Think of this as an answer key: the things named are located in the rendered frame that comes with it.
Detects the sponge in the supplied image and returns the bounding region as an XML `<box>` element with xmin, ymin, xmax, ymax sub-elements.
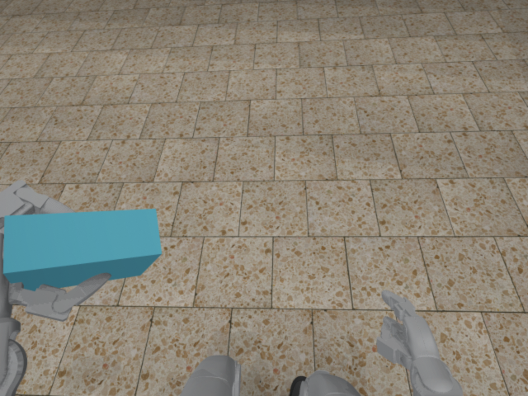
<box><xmin>3</xmin><ymin>209</ymin><xmax>162</xmax><ymax>291</ymax></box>

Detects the left robot thigh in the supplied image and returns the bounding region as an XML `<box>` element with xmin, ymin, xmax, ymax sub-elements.
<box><xmin>180</xmin><ymin>355</ymin><xmax>241</xmax><ymax>396</ymax></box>

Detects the robot right foot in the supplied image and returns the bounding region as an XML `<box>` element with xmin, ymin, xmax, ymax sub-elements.
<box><xmin>290</xmin><ymin>376</ymin><xmax>306</xmax><ymax>396</ymax></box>

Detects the robot right hand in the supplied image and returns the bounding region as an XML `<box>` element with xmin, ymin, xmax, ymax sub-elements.
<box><xmin>377</xmin><ymin>290</ymin><xmax>441</xmax><ymax>371</ymax></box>

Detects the left robot forearm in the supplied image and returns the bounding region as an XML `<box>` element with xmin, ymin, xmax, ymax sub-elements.
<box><xmin>0</xmin><ymin>318</ymin><xmax>27</xmax><ymax>396</ymax></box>

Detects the robot left hand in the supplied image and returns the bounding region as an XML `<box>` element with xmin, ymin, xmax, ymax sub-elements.
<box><xmin>0</xmin><ymin>180</ymin><xmax>111</xmax><ymax>322</ymax></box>

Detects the right robot forearm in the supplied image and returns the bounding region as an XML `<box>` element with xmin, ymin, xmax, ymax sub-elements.
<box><xmin>410</xmin><ymin>356</ymin><xmax>463</xmax><ymax>396</ymax></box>

